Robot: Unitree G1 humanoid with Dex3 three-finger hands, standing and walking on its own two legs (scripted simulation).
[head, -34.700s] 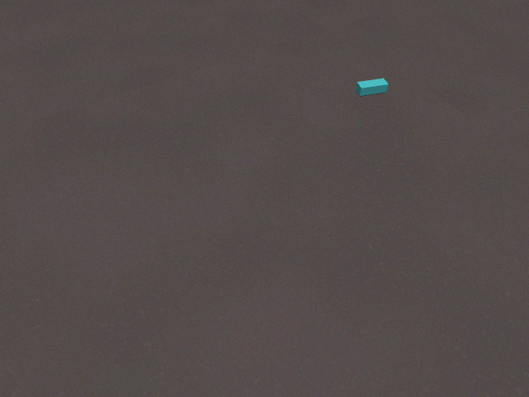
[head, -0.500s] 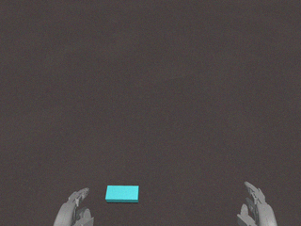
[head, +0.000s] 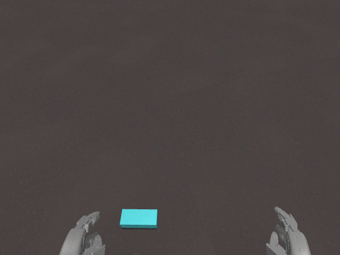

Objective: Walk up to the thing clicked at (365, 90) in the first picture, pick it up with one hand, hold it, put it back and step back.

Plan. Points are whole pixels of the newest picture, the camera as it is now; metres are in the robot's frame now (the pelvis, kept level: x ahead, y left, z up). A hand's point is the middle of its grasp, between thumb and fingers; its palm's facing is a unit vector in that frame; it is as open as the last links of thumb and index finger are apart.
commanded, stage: home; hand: left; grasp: from above
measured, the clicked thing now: (139, 218) +0.42 +0.21 -0.69
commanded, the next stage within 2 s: stand in 0.50 s
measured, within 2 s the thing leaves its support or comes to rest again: neither
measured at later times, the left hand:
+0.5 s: hand (104, 251) +0.16 +0.18 -0.05, palm faces +0.04 -0.98 -0.21, open 7.4 cm
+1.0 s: hand out of the picture +0.08 +0.24 -0.11, palm faces +0.05 -0.95 -0.32, open 7.4 cm
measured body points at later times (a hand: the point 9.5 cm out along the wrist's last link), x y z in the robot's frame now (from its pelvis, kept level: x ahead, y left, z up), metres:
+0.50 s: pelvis +0.00 +0.00 +0.00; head +0.01 +0.00 +0.45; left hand +0.15 +0.23 -0.03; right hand +0.16 -0.25 -0.06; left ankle +0.01 +0.12 -0.68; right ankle +0.01 -0.12 -0.68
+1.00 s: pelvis +0.00 +0.01 +0.04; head +0.01 +0.02 +0.49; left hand +0.08 +0.29 -0.09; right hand +0.09 -0.27 -0.08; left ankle +0.00 +0.12 -0.68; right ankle +0.01 -0.12 -0.68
